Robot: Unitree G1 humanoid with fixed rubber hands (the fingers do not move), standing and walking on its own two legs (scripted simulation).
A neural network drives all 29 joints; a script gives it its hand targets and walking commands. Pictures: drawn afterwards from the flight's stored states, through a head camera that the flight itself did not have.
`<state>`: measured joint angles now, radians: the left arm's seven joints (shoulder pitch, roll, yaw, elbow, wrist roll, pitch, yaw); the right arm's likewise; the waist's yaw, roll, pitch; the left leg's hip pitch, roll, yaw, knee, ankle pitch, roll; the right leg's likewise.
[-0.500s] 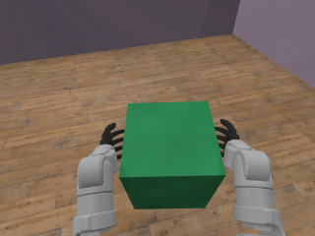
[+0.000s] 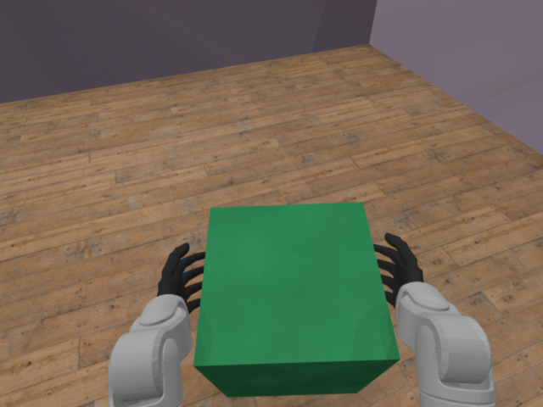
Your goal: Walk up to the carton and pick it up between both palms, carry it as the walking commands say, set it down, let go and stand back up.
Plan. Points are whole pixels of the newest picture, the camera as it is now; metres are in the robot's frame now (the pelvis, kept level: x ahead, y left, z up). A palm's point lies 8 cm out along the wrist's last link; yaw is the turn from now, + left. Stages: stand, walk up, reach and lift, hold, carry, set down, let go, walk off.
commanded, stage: carry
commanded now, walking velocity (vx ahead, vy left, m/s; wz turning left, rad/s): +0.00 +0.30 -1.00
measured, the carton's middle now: (289, 307) +0.27 +0.00 +0.01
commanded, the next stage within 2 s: none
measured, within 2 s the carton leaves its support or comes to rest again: neither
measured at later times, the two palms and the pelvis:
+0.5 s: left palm (215, 305) +0.24 +0.10 +0.09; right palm (475, 374) +0.15 -0.19 +0.10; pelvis -0.03 +0.03 +0.01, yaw -17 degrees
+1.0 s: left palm (194, 314) +0.23 +0.13 +0.08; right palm out of the picture +0.08 -0.13 +0.08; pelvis -0.05 +0.12 +0.00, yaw -30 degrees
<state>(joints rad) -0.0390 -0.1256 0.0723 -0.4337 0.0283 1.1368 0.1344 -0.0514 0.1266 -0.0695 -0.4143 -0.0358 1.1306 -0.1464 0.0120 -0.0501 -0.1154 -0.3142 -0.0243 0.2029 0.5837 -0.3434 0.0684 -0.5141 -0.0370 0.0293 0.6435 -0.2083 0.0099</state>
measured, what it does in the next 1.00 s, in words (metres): steps to the left, turning right: right foot, then left foot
